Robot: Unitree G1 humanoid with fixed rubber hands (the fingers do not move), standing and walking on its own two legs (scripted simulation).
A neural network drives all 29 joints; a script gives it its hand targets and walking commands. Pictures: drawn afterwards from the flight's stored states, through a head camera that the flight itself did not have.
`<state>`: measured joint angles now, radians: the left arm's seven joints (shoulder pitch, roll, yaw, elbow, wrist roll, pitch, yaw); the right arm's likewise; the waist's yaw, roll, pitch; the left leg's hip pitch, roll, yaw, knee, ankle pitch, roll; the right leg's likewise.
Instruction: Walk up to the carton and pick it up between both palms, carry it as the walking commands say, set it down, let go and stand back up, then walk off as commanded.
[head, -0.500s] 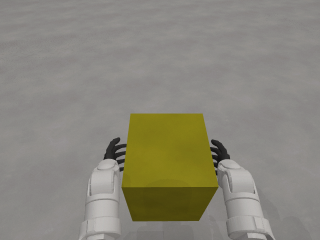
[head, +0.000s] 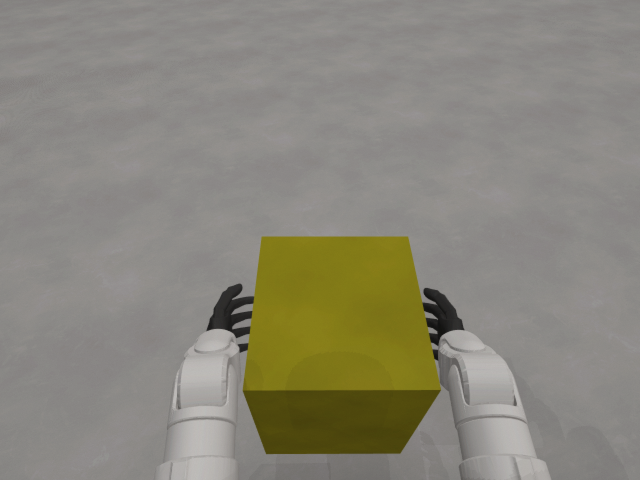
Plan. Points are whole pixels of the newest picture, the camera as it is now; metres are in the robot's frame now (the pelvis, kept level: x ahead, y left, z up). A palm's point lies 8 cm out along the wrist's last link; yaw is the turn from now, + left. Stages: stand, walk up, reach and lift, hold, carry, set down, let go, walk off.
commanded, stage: reach and lift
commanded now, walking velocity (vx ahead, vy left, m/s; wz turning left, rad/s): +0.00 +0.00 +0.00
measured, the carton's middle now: (334, 349) +0.30 +0.00 -0.03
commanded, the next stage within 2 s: hold in 0.22 s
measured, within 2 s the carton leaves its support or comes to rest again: neither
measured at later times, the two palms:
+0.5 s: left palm (218, 347) +0.27 +0.15 +0.04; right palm (450, 350) +0.26 -0.14 +0.03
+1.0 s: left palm (219, 353) +0.27 +0.15 +0.03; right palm (452, 354) +0.26 -0.14 +0.03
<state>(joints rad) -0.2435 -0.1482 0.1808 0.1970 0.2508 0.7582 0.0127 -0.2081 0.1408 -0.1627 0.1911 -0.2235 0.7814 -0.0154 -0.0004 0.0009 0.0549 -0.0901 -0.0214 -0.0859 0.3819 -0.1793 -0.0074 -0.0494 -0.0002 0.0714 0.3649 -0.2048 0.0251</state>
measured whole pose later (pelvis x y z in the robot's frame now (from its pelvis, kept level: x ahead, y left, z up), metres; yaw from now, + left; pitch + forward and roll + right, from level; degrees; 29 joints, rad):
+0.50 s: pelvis -0.02 +0.00 +0.00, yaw +0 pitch -7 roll +0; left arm -0.28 -0.16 0.22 0.24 0.26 0.75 0.01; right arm -0.25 0.15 -0.20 0.24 -0.23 0.78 -0.02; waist 0.00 0.00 0.04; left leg -0.13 -0.02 -0.08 0.43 -0.18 0.00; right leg -0.08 0.00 0.08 0.41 -0.20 0.03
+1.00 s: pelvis -0.01 +0.00 +0.00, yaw +0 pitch -7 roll +0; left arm -0.20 -0.14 0.15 0.17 0.24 0.78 0.01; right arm -0.16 0.13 -0.13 0.16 -0.21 0.80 -0.02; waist 0.01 0.00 0.04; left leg -0.10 -0.02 -0.08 0.39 -0.18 -0.01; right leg -0.06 0.00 0.07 0.37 -0.20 0.03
